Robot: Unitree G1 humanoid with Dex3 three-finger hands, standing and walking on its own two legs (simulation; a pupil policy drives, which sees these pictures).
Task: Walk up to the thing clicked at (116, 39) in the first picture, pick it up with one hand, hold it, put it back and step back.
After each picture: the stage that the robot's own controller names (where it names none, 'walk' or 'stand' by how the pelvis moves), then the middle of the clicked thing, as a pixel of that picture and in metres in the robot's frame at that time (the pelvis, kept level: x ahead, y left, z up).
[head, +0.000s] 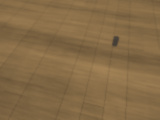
stand; (115, 41) +1.41 -0.40 -0.72
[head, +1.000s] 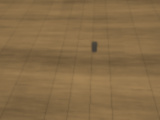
walk; (94, 46) +1.33 -0.01 -0.69
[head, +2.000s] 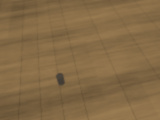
walk; (60, 79) +0.80 +0.25 -0.72
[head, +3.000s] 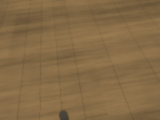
walk; (64, 117) +0.47 +0.20 -0.71
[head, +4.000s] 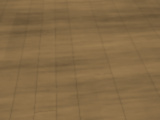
stand; out of the picture +0.36 +0.16 -0.71
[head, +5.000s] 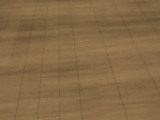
stand; out of the picture +0.35 +0.16 -0.72
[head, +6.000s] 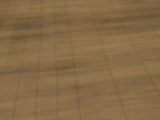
stand; out of the picture +0.35 +0.18 -0.73
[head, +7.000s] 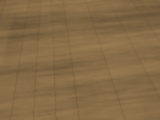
stand; out of the picture +0.34 +0.19 -0.73
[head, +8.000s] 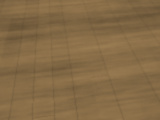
stand; out of the picture +0.34 +0.19 -0.73
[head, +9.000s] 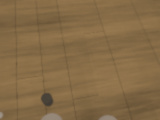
go down; (47, 99) +0.37 +0.19 -0.57
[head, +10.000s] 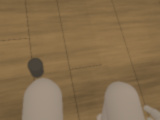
go down; (36, 68) +0.41 +0.22 -0.31
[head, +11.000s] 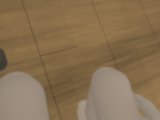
close in; out of the picture +0.40 +0.25 -0.25
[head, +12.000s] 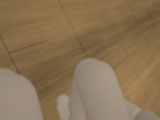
close; out of the picture +0.39 +0.26 -0.22
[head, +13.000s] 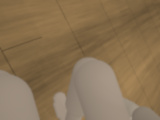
close; out of the picture +0.39 +0.28 -0.22
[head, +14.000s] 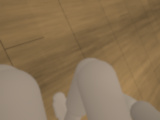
lift; out of the picture +0.36 +0.26 -0.22
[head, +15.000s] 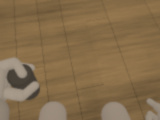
lift; (25, 83) +0.32 +0.19 +0.00
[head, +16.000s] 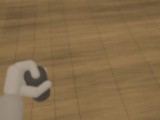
hold; (38, 84) +0.32 +0.16 +0.03
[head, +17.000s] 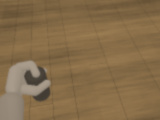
hold; (38, 84) +0.33 +0.17 +0.01
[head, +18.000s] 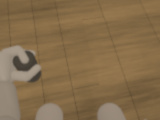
crouch; (28, 67) +0.39 +0.19 -0.07
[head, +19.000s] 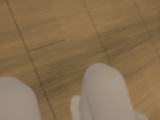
lower; out of the picture +0.41 +0.27 -0.19
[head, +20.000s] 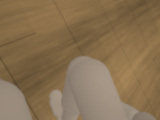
lower; out of the picture +0.42 +0.30 -0.22
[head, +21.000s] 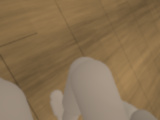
lower; out of the picture +0.41 +0.30 -0.22
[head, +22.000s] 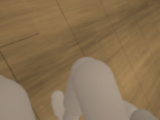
lower; out of the picture +0.41 +0.30 -0.22
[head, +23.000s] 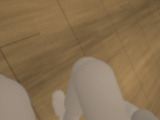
loosen; out of the picture +0.41 +0.30 -0.22
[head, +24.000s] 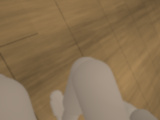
withdraw; out of the picture +0.40 +0.28 -0.23
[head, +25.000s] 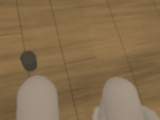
walk; (29, 61) +0.43 +0.24 -0.31
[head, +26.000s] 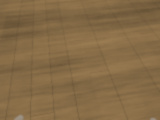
stand; out of the picture +0.36 +0.18 -0.65
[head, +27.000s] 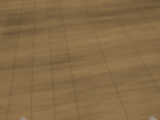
stand; out of the picture +0.38 +0.19 -0.67
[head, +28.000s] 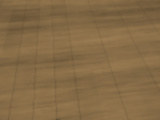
stand; out of the picture +0.38 +0.18 -0.68
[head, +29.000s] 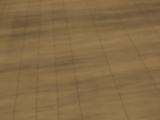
walk; out of the picture +0.39 +0.18 -0.72
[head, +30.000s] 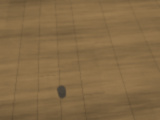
walk; (61, 92) +0.53 +0.15 -0.71
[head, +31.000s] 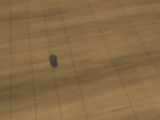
walk; (53, 61) +0.80 +0.27 -0.69
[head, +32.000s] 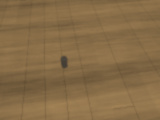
stand; (64, 62) +1.00 +0.21 -0.70
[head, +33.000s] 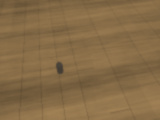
stand; (59, 68) +0.97 +0.25 -0.72
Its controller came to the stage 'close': yes
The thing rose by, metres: 0.71
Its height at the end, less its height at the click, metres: +0.00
